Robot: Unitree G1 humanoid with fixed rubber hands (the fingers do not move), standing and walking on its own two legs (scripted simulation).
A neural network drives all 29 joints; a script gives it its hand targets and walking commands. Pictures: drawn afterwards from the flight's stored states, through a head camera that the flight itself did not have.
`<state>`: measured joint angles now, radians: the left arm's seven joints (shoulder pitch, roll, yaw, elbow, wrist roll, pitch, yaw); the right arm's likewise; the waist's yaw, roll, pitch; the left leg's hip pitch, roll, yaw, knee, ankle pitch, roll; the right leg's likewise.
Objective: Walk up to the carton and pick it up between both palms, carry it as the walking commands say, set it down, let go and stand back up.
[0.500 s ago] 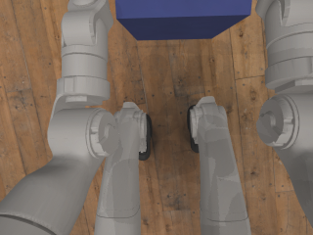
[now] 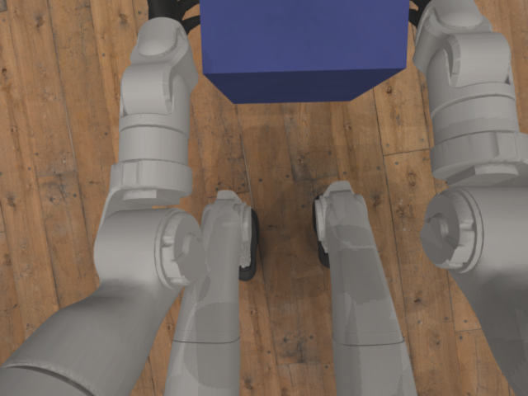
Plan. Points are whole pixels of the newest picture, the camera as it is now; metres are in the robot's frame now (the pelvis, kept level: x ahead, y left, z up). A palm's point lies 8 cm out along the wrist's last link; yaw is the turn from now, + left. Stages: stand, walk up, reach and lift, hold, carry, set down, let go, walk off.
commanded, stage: reach and lift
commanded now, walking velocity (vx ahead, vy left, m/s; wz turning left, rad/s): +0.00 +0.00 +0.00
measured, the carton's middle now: (295, 27) +0.56 -0.03 -0.13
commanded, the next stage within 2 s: none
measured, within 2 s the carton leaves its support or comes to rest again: neither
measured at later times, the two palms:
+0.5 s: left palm out of the picture +0.51 +0.12 +0.08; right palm out of the picture +0.50 -0.18 +0.08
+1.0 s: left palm out of the picture +0.48 +0.12 +0.14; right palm out of the picture +0.48 -0.18 +0.13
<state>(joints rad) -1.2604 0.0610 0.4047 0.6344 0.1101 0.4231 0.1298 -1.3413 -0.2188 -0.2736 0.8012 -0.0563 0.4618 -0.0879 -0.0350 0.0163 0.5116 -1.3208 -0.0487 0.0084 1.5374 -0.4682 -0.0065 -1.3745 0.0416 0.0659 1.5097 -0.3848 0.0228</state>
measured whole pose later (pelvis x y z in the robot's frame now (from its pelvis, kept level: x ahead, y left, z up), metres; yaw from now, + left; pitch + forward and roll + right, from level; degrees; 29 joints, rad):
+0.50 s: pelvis +0.06 +0.00 +0.08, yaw -1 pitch +24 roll +1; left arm -0.87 -0.11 0.52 0.65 0.32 0.42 0.04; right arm -0.93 -0.02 -0.42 0.79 -0.28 0.47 -0.03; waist -0.03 0.02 -0.09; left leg -1.21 -0.05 0.00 1.22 -0.43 0.00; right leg -1.26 0.04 0.07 1.20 -0.36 0.02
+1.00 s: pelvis +0.11 +0.00 +0.15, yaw -2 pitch +19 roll +1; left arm -0.54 -0.19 0.44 0.54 0.30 0.39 0.06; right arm -0.64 0.05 -0.37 0.70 -0.28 0.40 -0.01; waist -0.02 0.02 -0.15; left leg -0.83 -0.04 -0.01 0.85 -0.36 0.00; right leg -0.89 0.04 0.09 0.85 -0.29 0.01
